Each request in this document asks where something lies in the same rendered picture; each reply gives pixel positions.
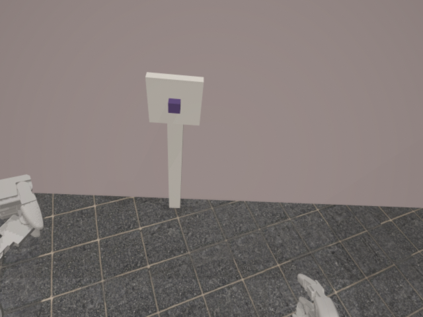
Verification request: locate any panel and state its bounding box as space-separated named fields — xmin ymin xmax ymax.
xmin=145 ymin=72 xmax=204 ymax=208

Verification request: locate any robot left hand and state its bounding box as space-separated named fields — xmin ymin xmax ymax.
xmin=0 ymin=174 xmax=44 ymax=261

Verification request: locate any button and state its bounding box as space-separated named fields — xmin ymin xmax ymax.
xmin=168 ymin=98 xmax=180 ymax=114

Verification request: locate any robot right hand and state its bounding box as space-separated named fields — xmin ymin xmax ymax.
xmin=292 ymin=273 xmax=339 ymax=317

